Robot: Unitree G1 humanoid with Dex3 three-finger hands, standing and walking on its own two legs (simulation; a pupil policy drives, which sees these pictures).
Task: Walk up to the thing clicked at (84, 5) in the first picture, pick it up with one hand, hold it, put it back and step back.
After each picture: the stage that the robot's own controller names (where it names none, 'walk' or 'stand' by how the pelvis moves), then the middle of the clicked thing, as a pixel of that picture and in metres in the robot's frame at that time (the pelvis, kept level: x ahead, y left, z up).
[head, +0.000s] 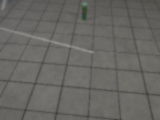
stand; (84, 11) +2.04 -0.02 -0.65
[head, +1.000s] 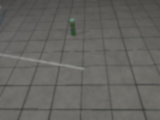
walk; (72, 27) +1.89 +0.25 -0.63
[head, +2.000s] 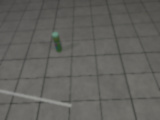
walk; (57, 42) +1.31 +0.39 -0.64
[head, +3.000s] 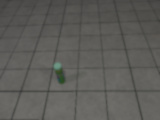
walk; (59, 73) +0.88 +0.30 -0.65
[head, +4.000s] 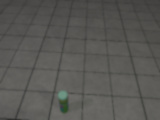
walk; (63, 102) +0.61 +0.17 -0.64
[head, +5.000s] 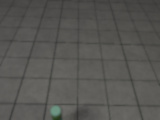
stand; (56, 117) +0.48 +0.18 -0.64
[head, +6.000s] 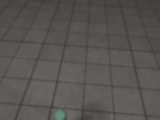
stand; out of the picture +0.45 +0.15 -0.65
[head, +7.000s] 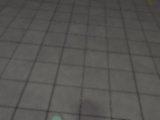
stand; out of the picture +0.42 +0.16 -0.65
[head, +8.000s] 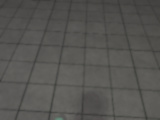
stand; out of the picture +0.40 +0.15 -0.66
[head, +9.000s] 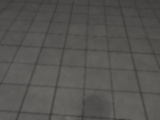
stand; out of the picture +0.39 +0.15 -0.66
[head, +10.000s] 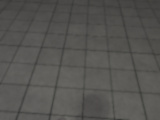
stand; out of the picture +0.39 +0.15 -0.66
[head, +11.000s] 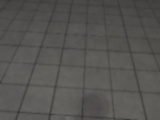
go down; out of the picture +0.39 +0.15 -0.66
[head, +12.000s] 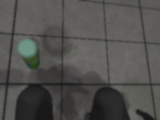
go down; (30, 56) +0.46 +0.20 -0.30
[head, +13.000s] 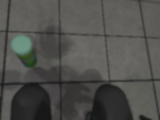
approach; (26, 54) +0.46 +0.22 -0.27
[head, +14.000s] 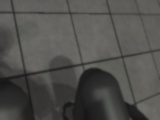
close in; out of the picture +0.44 +0.27 -0.16
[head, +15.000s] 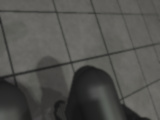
close; out of the picture +0.44 +0.28 -0.16
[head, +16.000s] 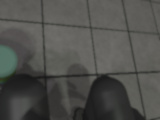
lift; (2, 71) +0.33 +0.24 -0.11
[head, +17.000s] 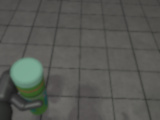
hold; (34, 91) +0.30 +0.16 +0.05
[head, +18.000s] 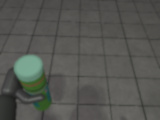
hold; (37, 87) +0.33 +0.15 +0.03
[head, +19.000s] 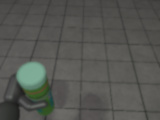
hold; (39, 93) +0.31 +0.15 +0.04
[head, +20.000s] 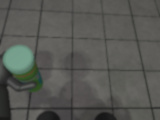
crouch; (28, 73) +0.37 +0.18 -0.03
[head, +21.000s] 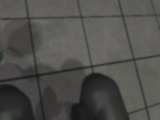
lower; out of the picture +0.44 +0.24 -0.13
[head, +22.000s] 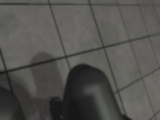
lower; out of the picture +0.44 +0.29 -0.17
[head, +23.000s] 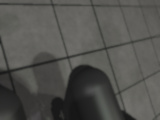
lower; out of the picture +0.44 +0.29 -0.17
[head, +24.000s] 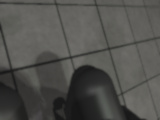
lower; out of the picture +0.43 +0.29 -0.17
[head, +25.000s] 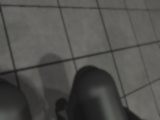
rest; out of the picture +0.42 +0.28 -0.16
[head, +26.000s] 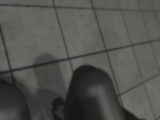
open; out of the picture +0.42 +0.28 -0.16
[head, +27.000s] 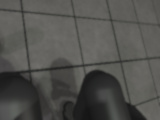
stand; out of the picture +0.42 +0.27 -0.18
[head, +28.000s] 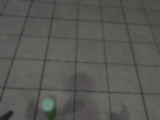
stand; (49, 110) +0.40 +0.17 -0.53
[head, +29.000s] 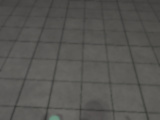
stand; out of the picture +0.41 +0.17 -0.60
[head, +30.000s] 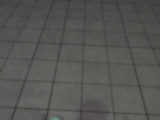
stand; out of the picture +0.39 +0.16 -0.60
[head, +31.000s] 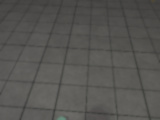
stand; out of the picture +0.43 +0.15 -0.65
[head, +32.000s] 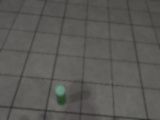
walk; (61, 96) +0.51 +0.11 -0.64
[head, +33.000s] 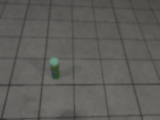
walk; (54, 69) +0.74 +0.20 -0.63
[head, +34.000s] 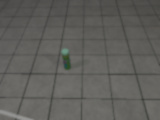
stand; (66, 59) +1.05 +0.24 -0.64
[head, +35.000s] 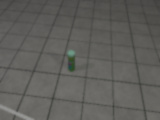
stand; (71, 61) +1.03 +0.13 -0.65
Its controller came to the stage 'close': yes
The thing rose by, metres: 0.68
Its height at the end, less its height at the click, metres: +0.00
